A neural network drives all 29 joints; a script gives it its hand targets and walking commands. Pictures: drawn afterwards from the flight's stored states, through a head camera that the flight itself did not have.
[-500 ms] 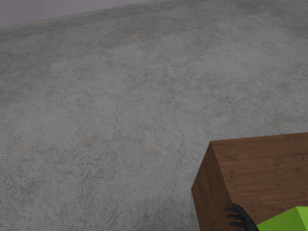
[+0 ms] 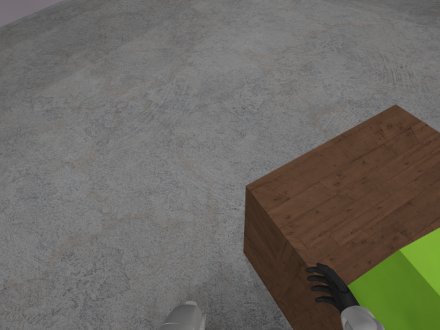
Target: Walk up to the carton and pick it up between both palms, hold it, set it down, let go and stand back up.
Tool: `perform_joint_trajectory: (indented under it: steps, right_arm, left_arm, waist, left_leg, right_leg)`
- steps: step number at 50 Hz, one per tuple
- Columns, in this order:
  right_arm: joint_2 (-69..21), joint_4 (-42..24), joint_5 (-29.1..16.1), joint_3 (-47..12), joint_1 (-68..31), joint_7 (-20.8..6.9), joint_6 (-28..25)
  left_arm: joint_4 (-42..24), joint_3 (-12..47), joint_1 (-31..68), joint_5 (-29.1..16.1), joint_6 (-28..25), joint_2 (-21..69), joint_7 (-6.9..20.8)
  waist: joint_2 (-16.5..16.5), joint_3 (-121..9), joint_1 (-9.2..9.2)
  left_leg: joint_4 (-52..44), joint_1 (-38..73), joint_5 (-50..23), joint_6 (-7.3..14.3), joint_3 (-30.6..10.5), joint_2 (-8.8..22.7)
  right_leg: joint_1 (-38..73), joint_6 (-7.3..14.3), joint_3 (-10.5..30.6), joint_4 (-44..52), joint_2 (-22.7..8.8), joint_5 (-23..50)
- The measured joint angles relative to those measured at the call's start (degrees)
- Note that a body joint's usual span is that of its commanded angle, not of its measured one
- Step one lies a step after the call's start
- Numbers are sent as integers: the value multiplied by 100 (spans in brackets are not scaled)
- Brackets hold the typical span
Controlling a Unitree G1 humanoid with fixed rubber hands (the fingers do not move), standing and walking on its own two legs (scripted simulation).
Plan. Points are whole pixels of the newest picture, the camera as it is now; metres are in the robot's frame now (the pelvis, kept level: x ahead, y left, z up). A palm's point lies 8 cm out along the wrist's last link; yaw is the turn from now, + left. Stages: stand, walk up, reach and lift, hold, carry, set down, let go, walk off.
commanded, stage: walk up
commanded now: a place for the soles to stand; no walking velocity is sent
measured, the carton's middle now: out of the picture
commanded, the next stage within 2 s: none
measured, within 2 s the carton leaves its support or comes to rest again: neither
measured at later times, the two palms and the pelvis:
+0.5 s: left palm out of the picture +0.12 +0.31 -0.11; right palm out of the picture -0.07 -0.20 -0.10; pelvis -0.03 +0.08 +0.01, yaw -27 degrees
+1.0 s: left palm (142, 326) +0.14 +0.16 -0.09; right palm out of the picture -0.17 -0.24 -0.12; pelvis -0.04 +0.00 +0.01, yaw -47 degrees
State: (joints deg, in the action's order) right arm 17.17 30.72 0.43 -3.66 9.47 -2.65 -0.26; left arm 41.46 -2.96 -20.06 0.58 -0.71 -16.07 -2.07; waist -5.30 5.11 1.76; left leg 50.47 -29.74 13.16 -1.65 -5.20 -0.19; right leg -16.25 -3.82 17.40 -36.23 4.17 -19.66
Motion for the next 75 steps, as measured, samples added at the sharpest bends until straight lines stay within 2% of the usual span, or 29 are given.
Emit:
perform_joint_trajectory:
  steps: [2, 3, 4, 5, 6, 8, 10, 13, 16, 20, 25, 29, 31, 32, 34, 35, 37, 39, 41, 48, 52, 57, 59, 60, 61, 63, 66, 70, 75]
  right_arm:
    - [-23, 43, -30, 42, -39, 69, -1]
    - [-154, 165, -21, 85, -103, 141, 19]
    - [-275, 257, 4, 96, -131, 202, 54]
    - [-324, 297, 28, 81, -118, 239, 93]
    - [-315, 319, 19, 70, -89, 257, 140]
    - [-246, 438, -32, 143, -62, 277, 243]
    - [-228, 546, -87, 252, -47, 309, 303]
    - [-239, 565, -56, 343, 27, 385, 263]
    - [-231, 640, 2, 417, 112, 400, 201]
    - [-225, 761, 109, 468, 252, 413, 141]
    - [-126, 924, 280, 485, 467, 444, 48]
    - [76, 1114, 360, 538, 646, 465, 67]
    - [187, 1216, 401, 569, 738, 453, 114]
    - [241, 1279, 423, 582, 774, 436, 157]
    - [337, 1447, 433, 615, 823, 361, 294]
    - [342, 1486, 395, 615, 861, 294, 379]
    - [340, 1472, 282, 594, 927, 178, 497]
    - [320, 1466, 222, 557, 905, 114, 471]
    - [259, 1490, 220, 507, 850, 79, 358]
    - [47, 1432, 262, 385, 621, 172, 211]
    - [-19, 1382, 189, 399, 435, 252, 247]
    - [-197, 1280, 129, 397, 212, 359, 191]
    - [-414, 1267, 163, 365, 97, 398, 136]
    - [-468, 1210, 170, 331, 67, 409, 108]
    - [-487, 1160, 142, 317, 38, 421, 94]
    - [-485, 1152, 71, 359, -19, 450, 114]
    - [-558, 1137, 48, 393, 47, 476, 135]
    - [-616, 1202, 89, 357, 223, 459, 133]
    - [-459, 1282, 125, 400, 283, 359, 209]
  left_arm:
    - [-100, -36, 190, 52, 101, -114, 7]
    - [-89, -63, 370, 74, 155, -229, 14]
    - [-104, -96, 521, 83, 194, -338, 24]
    - [-152, -132, 605, 86, 215, -382, 28]
    - [-209, -157, 634, 96, 231, -366, 15]
    - [-210, -133, 624, 125, 256, -273, -2]
    - [-105, -104, 565, 147, 260, -233, 41]
    - [23, -119, 421, 129, 292, -302, 180]
    - [161, -110, 291, 154, 339, -351, 284]
    - [339, -52, 108, 196, 431, -301, 385]
    - [373, 43, 43, 215, 474, -159, 522]
    - [266, 53, 188, 111, 373, -63, 569]
    - [196, 20, 269, 37, 277, -39, 553]
    - [173, -11, 305, 3, 214, -19, 523]
    - [172, -42, 359, -58, 117, 96, 399]
    - [162, -25, 320, -80, 92, 142, 312]
    - [258, 32, 211, -119, 98, 247, 133]
    - [385, 80, 65, -111, 115, 348, 8]
    - [441, 133, -66, -77, 112, 414, -44]
    - [477, 219, -237, -13, -36, 598, 22]
    - [451, 236, -221, 54, -21, 653, 32]
    - [357, 195, -86, 132, 89, 523, 73]
    - [397, 161, 71, 83, 125, 344, 84]
    - [384, 138, 113, 55, 131, 303, 81]
    - [358, 113, 137, 60, 147, 299, 61]
    - [346, 89, 178, 116, 219, 323, 1]
    - [368, 10, 234, 165, 259, 250, 3]
    - [279, -69, 374, 71, 212, 130, 86]
    - [125, -6, 601, 67, 145, 252, 82]
  waist:
    - [39, -62, -7]
    - [295, -10, -43]
    - [584, 46, -19]
    - [723, 67, 35]
    - [727, 65, 72]
    - [588, 51, 32]
    - [563, 43, -73]
    - [753, 49, -196]
    - [885, 120, -222]
    - [843, 153, -173]
    - [570, 163, -241]
    - [283, 165, -345]
    - [166, 107, -381]
    - [90, 80, -379]
    - [-179, 72, -377]
    - [-220, 3, -343]
    - [-234, -136, -225]
    - [-247, -202, -150]
    - [-228, -213, -130]
    - [63, -47, -10]
    - [154, -5, -5]
    - [250, -6, 47]
    - [636, 60, 39]
    - [737, 64, 65]
    - [731, 73, 72]
    - [558, 98, 17]
    - [470, 106, -138]
    - [579, 128, -297]
    - [574, 275, -302]
  left_leg:
    - [-954, 599, 290, 60, -91, -25]
    - [-1097, 712, 535, 105, 32, -147]
    - [-1133, 769, 506, 149, 221, -258]
    - [-1085, 777, 442, 181, 383, -230]
    - [-993, 766, 419, 204, 491, -99]
    - [-962, 836, 430, 252, 584, 200]
    - [-1282, 1033, 271, 240, 703, 360]
    - [-1764, 1224, 9, 336, 1029, 368]
    - [-1890, 1273, -82, 403, 1353, 355]
    - [-1887, 1313, -60, 435, 1818, 473]
    - [-1821, 1369, -12, 408, 2367, 736]
    - [-1641, 1402, 70, 296, 2731, 1019]
    - [-1440, 1358, 164, 207, 2849, 1167]
    - [-1229, 1294, 319, 167, 2846, 1270]
    - [-533, 1074, 1380, 105, 2426, 1413]
    - [-87, 881, 1783, 46, 2089, 1298]
    - [531, 601, 2115, -5, 1476, 914]
    - [807, 412, 1883, 3, 1101, 682]
    - [805, 237, 1386, 29, 901, 587]
    - [446, -80, 394, 65, 606, 423]
    - [9, 84, 212, 120, 620, 306]
    - [-1283, 821, 184, 261, 674, 104]
    - [-1472, 992, 290, 364, 900, -78]
    - [-1486, 1027, 269, 398, 1038, -77]
    - [-1441, 1052, 286, 417, 1136, 3]
    - [-1337, 1131, 382, 427, 1226, 253]
    - [-1575, 1378, 325, 358, 1361, 454]
    - [-1784, 1474, 214, 374, 1544, 473]
    - [-1295, 1294, 463, 332, 1890, 558]
  right_leg:
    - [-123, -135, 156, -268, 129, -166]
    - [-162, -198, 292, -430, 23, -263]
    - [-210, -147, 465, -609, -66, -205]
    - [-318, -81, 484, -921, -11, -408]
    - [-468, -61, 285, -1333, 106, -850]
    - [-742, -33, -480, -2179, 188, -1350]
    - [-869, -5, -920, -2634, 114, -1249]
    - [-986, 33, -970, -2837, -84, -610]
    - [-1038, 10, -1068, -3003, -297, -243]
    - [-953, -61, -1454, -2745, -574, -233]
    - [-768, -48, -1780, -2062, -799, -674]
    - [-526, 138, -1912, -1343, -884, -901]
    - [-266, 303, -1969, -777, -876, -669]
    - [-161, 386, -1979, -520, -813, -255]
    - [-114, 514, -2029, -581, -561, -33]
    - [-148, 562, -1991, -660, -489, -129]
    - [-146, 643, -1810, -643, -390, -241]
    - [-19, 702, -1651, -368, -277, -96]
    - [146, 731, -1555, -30, -172, 46]
    - [488, 832, -1200, 660, 139, 343]
    - [471, 837, -1037, 544, 324, 222]
    - [322, 791, -857, 5, 580, -162]
    - [238, 697, -646, -341, 416, -276]
    - [102, 572, -570, -663, 403, -393]
    - [-69, 460, -640, -1138, 435, -802]
    - [-394, 302, -1072, -2122, 419, -1474]
    - [-668, 144, -1294, -2765, 202, -1526]
    - [-794, 94, -1164, -2379, -134, -870]
    - [-569, 121, -1461, -1103, -428, -420]
